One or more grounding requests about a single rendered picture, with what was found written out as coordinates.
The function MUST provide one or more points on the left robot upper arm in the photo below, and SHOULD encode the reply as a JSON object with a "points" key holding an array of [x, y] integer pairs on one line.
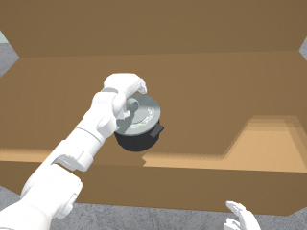
{"points": [[52, 196]]}

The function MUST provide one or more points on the robot left hand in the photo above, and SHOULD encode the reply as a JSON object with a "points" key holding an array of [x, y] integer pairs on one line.
{"points": [[129, 84]]}

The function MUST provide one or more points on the table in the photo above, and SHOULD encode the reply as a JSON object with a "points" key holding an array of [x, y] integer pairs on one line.
{"points": [[228, 76]]}

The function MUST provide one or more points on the lid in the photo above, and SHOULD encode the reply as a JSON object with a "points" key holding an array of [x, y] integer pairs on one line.
{"points": [[143, 119]]}

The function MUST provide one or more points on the pot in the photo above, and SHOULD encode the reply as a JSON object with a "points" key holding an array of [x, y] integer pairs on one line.
{"points": [[137, 143]]}

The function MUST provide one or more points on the knob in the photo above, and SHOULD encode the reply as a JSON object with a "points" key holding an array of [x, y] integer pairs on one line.
{"points": [[133, 105]]}

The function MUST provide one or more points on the left robot forearm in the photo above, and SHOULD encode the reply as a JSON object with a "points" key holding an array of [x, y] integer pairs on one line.
{"points": [[79, 148]]}

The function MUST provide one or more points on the robot right hand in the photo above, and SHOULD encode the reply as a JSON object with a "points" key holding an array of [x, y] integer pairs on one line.
{"points": [[247, 221]]}

